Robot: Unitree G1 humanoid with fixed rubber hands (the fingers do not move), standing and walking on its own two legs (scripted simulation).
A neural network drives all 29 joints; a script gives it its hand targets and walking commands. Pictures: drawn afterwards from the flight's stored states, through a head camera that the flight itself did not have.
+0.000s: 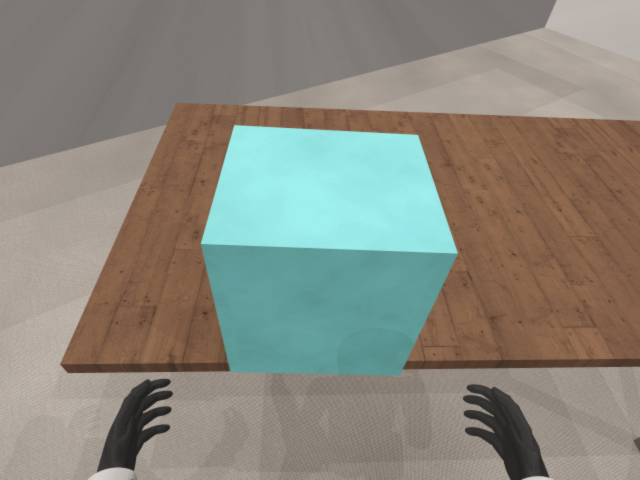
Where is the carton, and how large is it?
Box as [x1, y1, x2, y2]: [201, 125, 457, 375]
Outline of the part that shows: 234,125 201,241 202,251 230,371 399,375 457,253 418,136 409,134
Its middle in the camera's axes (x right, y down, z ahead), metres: +0.00 +0.03 +0.56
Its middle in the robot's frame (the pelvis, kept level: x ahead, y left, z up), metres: +0.40 +0.03 +0.05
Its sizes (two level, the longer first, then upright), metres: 0.254 0.221 0.279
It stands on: a table, 0.70 m high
